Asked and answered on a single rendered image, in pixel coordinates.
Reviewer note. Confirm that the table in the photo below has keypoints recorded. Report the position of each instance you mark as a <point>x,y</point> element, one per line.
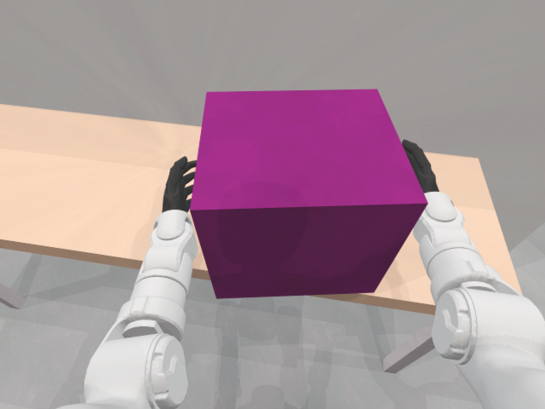
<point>90,187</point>

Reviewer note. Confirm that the carton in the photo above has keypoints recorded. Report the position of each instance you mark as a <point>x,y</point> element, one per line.
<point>301,192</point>

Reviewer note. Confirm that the right robot forearm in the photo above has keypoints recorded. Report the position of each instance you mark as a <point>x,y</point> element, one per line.
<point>448,254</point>

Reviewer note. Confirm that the robot right hand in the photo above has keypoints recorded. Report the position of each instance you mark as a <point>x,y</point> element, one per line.
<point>421,167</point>

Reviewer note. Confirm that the robot left hand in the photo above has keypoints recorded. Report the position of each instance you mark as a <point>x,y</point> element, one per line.
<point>175,193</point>

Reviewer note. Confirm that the robot right upper arm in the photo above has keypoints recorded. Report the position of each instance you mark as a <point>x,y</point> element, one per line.
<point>497,342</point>

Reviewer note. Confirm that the robot left upper arm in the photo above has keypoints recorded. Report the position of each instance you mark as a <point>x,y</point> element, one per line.
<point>145,372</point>

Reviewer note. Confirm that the left robot forearm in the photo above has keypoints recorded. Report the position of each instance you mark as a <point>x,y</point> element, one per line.
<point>161,288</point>

